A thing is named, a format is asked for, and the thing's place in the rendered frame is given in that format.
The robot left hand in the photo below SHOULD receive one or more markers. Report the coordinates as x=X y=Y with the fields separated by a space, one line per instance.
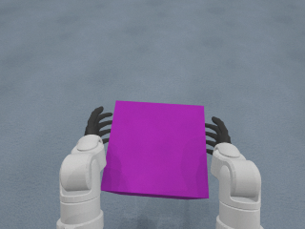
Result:
x=94 y=126

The robot right hand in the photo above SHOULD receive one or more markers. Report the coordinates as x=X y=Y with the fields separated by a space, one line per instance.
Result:
x=221 y=136

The left robot forearm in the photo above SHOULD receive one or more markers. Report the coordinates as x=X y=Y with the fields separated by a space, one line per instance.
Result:
x=80 y=185

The right robot forearm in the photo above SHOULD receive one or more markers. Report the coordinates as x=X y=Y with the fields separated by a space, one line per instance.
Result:
x=239 y=191

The carton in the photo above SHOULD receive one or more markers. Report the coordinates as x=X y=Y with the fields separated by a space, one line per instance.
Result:
x=157 y=150

